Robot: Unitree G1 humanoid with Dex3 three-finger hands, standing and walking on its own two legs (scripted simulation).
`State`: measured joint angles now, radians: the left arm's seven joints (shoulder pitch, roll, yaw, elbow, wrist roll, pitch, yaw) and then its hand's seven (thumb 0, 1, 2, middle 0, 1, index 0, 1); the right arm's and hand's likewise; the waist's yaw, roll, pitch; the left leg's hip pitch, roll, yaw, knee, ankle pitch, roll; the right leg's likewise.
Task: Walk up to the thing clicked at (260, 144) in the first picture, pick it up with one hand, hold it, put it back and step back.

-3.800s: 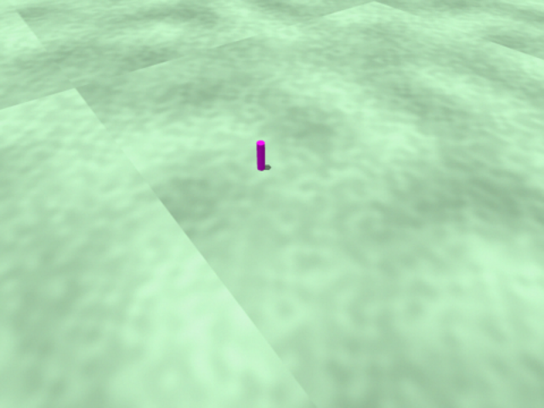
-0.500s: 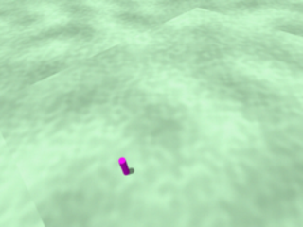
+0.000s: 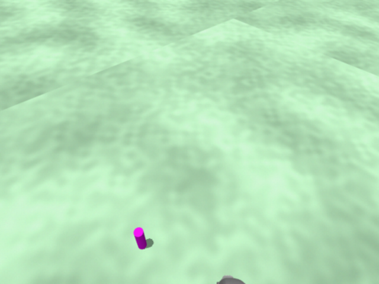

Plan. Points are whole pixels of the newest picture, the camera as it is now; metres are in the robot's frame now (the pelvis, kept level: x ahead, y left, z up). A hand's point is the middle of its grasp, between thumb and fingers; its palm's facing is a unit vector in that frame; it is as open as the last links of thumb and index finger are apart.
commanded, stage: walk up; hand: left
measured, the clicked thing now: (140, 238) +0.47 +0.20 -0.68
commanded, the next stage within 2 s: stand in 1.76 s
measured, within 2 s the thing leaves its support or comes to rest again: neither
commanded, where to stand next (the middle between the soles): +0.12 -0.01 m, yaw +0 degrees
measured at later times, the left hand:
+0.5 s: hand out of the picture +0.16 +0.25 -0.16, palm faces +0.00 -0.94 -0.34, open 7.4 cm
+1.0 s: hand (78, 280) +0.19 +0.25 -0.14, palm faces +0.03 -0.94 -0.33, open 7.4 cm
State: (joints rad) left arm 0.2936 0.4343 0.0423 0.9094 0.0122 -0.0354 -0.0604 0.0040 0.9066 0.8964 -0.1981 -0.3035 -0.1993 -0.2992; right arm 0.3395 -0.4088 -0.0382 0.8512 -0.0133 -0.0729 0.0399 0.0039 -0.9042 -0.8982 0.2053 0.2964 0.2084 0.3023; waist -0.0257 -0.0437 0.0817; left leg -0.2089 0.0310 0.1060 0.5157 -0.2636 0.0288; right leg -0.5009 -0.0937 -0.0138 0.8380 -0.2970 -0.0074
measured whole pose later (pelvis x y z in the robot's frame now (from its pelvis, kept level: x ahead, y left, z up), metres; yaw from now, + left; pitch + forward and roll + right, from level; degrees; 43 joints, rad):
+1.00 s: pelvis +0.11 -0.01 +0.01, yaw +2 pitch -2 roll +0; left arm 0.06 0.35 0.00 1.18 0.00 -0.02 -0.02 0.00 0.91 0.90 -0.20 -0.30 -0.20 -0.30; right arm 0.02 -0.36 0.01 1.15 0.00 -0.02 0.01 0.00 -0.91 -0.90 0.20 0.30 0.21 0.30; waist 0.01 0.01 0.05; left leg -0.15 0.03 0.02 0.36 -0.17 -0.01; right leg -0.14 -0.04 -0.05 0.34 -0.16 0.02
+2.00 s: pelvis +0.12 -0.01 +0.01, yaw +1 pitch -2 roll +0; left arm 0.09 0.34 0.00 1.15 0.01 -0.01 -0.01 0.00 0.91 0.90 -0.20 -0.30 -0.20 -0.30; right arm 0.07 -0.35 0.00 1.15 -0.01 -0.01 0.01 0.00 -0.91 -0.90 0.20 0.30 0.21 0.30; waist 0.00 0.01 0.04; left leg -0.11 0.02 0.03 0.30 -0.16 -0.02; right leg -0.11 -0.04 -0.05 0.31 -0.16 0.02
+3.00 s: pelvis +0.13 -0.02 +0.01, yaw +1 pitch -2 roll +0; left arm 0.10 0.35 0.00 1.14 0.01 -0.01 -0.01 0.00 0.90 0.90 -0.20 -0.30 -0.20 -0.30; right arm 0.11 -0.35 0.01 1.14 -0.01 -0.01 0.01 0.00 -0.91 -0.90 0.20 0.30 0.21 0.30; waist 0.00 0.01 0.04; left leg -0.10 0.04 0.02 0.30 -0.16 -0.03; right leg -0.11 -0.02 -0.05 0.32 -0.17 0.00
